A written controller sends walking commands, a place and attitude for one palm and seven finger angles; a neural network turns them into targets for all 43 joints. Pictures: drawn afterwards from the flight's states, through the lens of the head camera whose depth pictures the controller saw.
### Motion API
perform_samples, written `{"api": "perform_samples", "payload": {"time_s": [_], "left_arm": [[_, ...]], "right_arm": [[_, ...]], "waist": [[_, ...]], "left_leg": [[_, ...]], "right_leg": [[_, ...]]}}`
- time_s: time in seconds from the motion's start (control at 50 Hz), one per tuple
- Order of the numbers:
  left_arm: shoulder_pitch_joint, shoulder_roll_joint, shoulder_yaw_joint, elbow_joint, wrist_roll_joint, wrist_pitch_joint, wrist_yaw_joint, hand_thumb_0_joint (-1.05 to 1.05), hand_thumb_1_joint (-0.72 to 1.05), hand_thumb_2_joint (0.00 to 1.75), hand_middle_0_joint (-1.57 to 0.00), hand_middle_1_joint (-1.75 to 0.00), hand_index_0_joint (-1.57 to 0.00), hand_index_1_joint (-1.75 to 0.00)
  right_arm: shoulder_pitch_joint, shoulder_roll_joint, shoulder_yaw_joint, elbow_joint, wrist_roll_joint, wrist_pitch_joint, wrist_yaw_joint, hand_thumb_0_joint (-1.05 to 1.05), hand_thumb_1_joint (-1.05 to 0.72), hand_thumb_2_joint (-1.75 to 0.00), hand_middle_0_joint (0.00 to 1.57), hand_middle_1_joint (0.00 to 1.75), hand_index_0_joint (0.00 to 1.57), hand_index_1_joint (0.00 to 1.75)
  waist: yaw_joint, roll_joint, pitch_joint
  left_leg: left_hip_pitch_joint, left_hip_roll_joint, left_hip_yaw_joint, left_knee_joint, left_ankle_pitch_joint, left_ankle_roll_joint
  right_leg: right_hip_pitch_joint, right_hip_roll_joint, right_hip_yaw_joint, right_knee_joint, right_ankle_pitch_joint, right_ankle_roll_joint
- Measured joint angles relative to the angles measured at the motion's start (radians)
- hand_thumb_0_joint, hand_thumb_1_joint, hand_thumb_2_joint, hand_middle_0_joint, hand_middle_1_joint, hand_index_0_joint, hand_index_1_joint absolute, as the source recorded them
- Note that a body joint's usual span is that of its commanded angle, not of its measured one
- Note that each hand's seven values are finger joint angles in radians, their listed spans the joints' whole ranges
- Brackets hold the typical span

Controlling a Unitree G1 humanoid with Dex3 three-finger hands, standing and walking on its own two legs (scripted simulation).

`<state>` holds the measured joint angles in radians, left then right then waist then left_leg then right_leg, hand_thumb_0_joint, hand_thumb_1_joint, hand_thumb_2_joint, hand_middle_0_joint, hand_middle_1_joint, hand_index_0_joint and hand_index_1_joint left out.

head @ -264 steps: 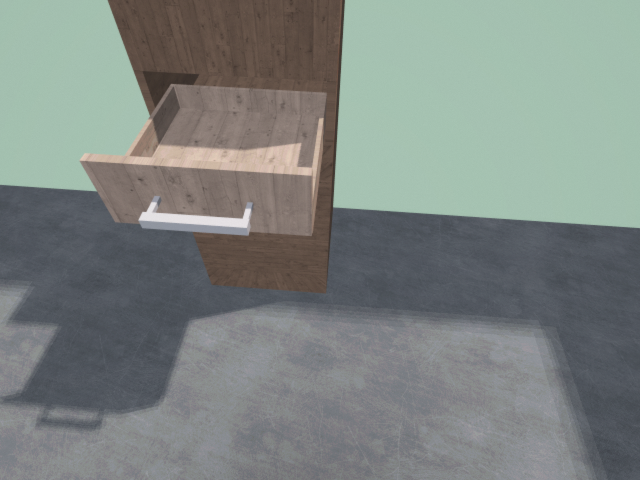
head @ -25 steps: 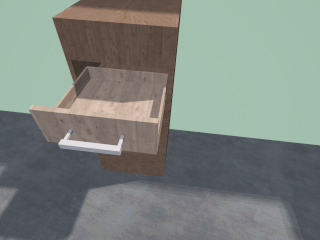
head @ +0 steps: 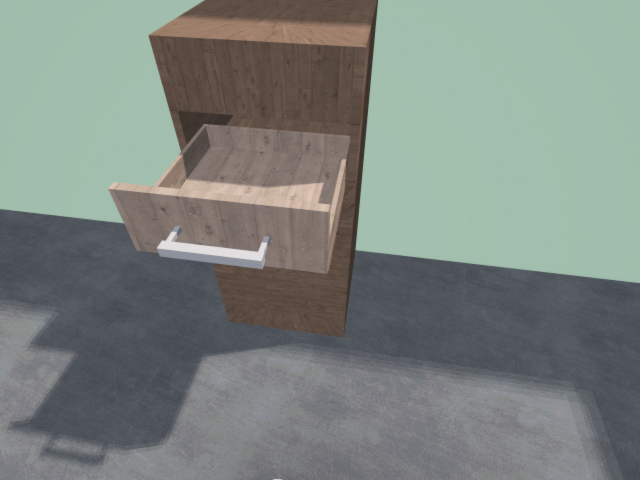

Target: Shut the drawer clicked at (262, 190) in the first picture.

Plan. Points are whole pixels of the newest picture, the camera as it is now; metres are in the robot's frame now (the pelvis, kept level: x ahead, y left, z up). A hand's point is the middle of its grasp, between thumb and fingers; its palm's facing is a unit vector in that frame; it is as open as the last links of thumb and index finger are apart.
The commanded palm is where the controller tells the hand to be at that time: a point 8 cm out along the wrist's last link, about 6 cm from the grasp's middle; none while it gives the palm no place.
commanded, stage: come to a stop and stand still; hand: left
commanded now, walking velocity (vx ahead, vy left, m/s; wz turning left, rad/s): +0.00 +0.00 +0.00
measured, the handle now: (215, 245) +0.49 +0.23 +0.00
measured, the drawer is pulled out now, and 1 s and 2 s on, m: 0.30 0.30 0.30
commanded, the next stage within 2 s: look again from close up in 0.48 s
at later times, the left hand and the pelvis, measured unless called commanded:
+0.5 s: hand out of the picture -0.03 +0.16 -0.16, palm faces +0.05 -0.98 -0.20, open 7.3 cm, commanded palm none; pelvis -0.03 -0.01 +0.01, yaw +0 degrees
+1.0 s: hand out of the picture +0.00 +0.14 -0.16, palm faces +0.04 -0.99 -0.16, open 7.3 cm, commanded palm none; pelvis +0.02 -0.02 +0.01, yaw -1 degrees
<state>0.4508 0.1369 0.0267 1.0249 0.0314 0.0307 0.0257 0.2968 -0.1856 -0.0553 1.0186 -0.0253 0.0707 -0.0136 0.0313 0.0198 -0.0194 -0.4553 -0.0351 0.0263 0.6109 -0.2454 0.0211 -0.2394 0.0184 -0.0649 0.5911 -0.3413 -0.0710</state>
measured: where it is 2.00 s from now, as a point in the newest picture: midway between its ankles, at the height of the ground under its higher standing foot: outside the picture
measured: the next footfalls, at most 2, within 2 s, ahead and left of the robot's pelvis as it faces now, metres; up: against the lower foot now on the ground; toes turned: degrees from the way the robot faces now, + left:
left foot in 0.20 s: +0.02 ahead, +0.11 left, +0.00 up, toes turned +3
left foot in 1.54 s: +0.14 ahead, +0.12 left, +0.00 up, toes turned +1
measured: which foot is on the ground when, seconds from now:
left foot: up 0.00-0.18, down 0.20-1.00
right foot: down 0.00-1.00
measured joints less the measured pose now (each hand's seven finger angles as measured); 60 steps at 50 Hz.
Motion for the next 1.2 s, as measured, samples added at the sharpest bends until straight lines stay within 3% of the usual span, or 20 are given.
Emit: {"api": "perform_samples", "payload": {"time_s": [0.08, 0.12, 0.2, 0.22, 0.28, 0.36, 0.44, 0.54, 0.64, 0.84, 1.2], "left_arm": [[0.007, -0.014, -0.008, 0.044, -0.003, 0.011, 0.005, 0.01, 0.91, 0.9, -0.2, -0.3, -0.2, -0.3], [-0.004, -0.009, -0.008, 0.045, 0.0, 0.003, 0.006, 0.01, 0.91, 0.9, -0.2, -0.3, -0.2, -0.3], [-0.05, -0.006, -0.01, 0.02, -0.002, -0.016, 0.001, 0.01, 0.91, 0.9, -0.2, -0.3, -0.2, -0.3], [-0.07, -0.001, -0.008, 0.021, -0.005, -0.016, -0.001, 0.01, 0.91, 0.9, -0.2, -0.3, -0.2, -0.3], [-0.092, 0.006, -0.001, 0.014, -0.004, -0.014, -0.009, 0.01, 0.91, 0.9, -0.2, -0.3, -0.2, -0.3], [-0.101, 0.009, 0.005, 0.015, 0.004, -0.014, -0.018, 0.01, 0.92, 0.9, -0.2, -0.3, -0.2, -0.3], [-0.109, 0.011, 0.009, 0.017, -0.002, -0.04, -0.018, 0.01, 0.92, 0.9, -0.2, -0.3, -0.2, -0.3], [-0.107, -0.005, 0.004, 0.033, -0.01, -0.048, -0.011, 0.01, 0.91, 0.9, -0.2, -0.3, -0.2, -0.3], [-0.1, -0.016, -0.007, 0.062, -0.017, -0.04, -0.008, 0.01, 0.91, 0.9, -0.2, -0.3, -0.2, -0.3], [-0.108, -0.046, -0.032, 0.098, -0.017, -0.051, -0.006, 0.01, 0.92, 0.9, -0.2, -0.3, -0.2, -0.3], [-0.139, -0.003, -0.028, 0.088, -0.019, -0.052, 0.011, 0.01, 0.92, 0.9, -0.2, -0.3, -0.2, -0.3]], "right_arm": [[0.004, 0.021, -0.004, -0.007, 0.005, -0.015, 0.012, 0.01, -0.91, -0.9, 0.19, 0.3, 0.19, 0.3], [0.022, 0.036, 0.002, -0.009, 0.009, -0.034, 0.013, 0.0, -0.91, -0.9, 0.19, 0.3, 0.2, 0.3], [0.061, 0.047, 0.019, 0.006, 0.01, -0.067, 0.001, 0.0, -0.91, -0.9, 0.19, 0.3, 0.19, 0.3], [0.06, 0.059, 0.022, 0.023, 0.006, -0.069, -0.004, 0.0, -0.91, -0.9, 0.19, 0.3, 0.19, 0.3], [0.086, 0.076, 0.035, 0.043, -0.005, -0.068, -0.009, 0.0, -0.91, -0.9, 0.19, 0.3, 0.19, 0.3], [0.114, 0.078, 0.038, 0.063, -0.006, -0.071, -0.012, 0.0, -0.91, -0.9, 0.19, 0.3, 0.2, 0.3], [0.118, 0.078, 0.043, 0.075, -0.003, -0.077, -0.013, 0.0, -0.91, -0.9, 0.2, 0.3, 0.2, 0.3], [0.104, 0.072, 0.044, 0.089, 0.0, -0.07, -0.008, 0.0, -0.91, -0.9, 0.2, 0.3, 0.2, 0.3], [0.078, 0.072, 0.05, 0.092, 0.004, -0.096, -0.016, 0.0, -0.91, -0.9, 0.19, 0.3, 0.19, 0.3], [0.015, 0.064, 0.06, 0.105, 0.008, -0.104, -0.037, 0.02, -0.93, -0.9, 0.19, 0.3, 0.2, 0.3], [-0.008, 0.049, 0.064, 0.126, 0.009, -0.09, -0.036, 0.01, -0.93, -0.9, 0.19, 0.3, 0.19, 0.3]], "waist": [[-0.018, -0.011, -0.021], [-0.022, -0.031, -0.032], [-0.017, -0.029, -0.037], [-0.018, -0.046, -0.028], [-0.015, -0.062, -0.023], [-0.028, -0.04, -0.025], [-0.027, -0.029, -0.004], [-0.036, -0.007, 0.012], [-0.029, -0.028, 0.021], [-0.015, -0.032, 0.027], [-0.024, -0.013, 0.028]], "left_leg": [[-0.028, 0.001, -0.022, 0.31, -0.035, -0.012], [0.047, 0.014, -0.01, 0.261, -0.071, -0.01], [0.256, 0.041, -0.013, -0.092, -0.095, 0.001], [0.259, 0.03, -0.011, -0.111, -0.082, 0.001], [0.267, 0.021, 0.005, -0.129, -0.04, 0.003], [0.274, 0.026, 0.014, -0.15, -0.025, 0.003], [0.246, 0.03, 0.025, -0.093, -0.056, -0.01], [0.182, 0.055, 0.016, 0.047, -0.155, 0.007], [0.224, 0.066, 0.02, -0.09, -0.004, -0.012], [0.28, 0.055, 0.037, -0.159, -0.032, -0.024], [0.342, 0.061, 0.042, -0.211, -0.027, -0.039]], "right_leg": [[0.002, -0.004, -0.007, -0.075, 0.098, 0.005], [-0.005, -0.009, 0.0, -0.102, 0.123, 0.009], [-0.063, 0.003, -0.009, -0.071, 0.129, 0.019], [-0.077, -0.005, -0.001, -0.048, 0.114, 0.023], [-0.092, -0.008, 0.022, -0.002, 0.016, 0.03], [-0.089, -0.011, 0.018, 0.086, -0.02, 0.031], [-0.029, -0.01, 0.033, -0.03, 0.055, 0.02], [0.008, 0.01, -0.006, -0.07, 0.055, 0.001], [0.029, 0.022, -0.01, -0.071, 0.041, 0.005], [0.076, 0.015, 0.009, -0.134, 0.044, 0.014], [0.126, 0.024, 0.015, -0.165, 0.039, 0.003]]}}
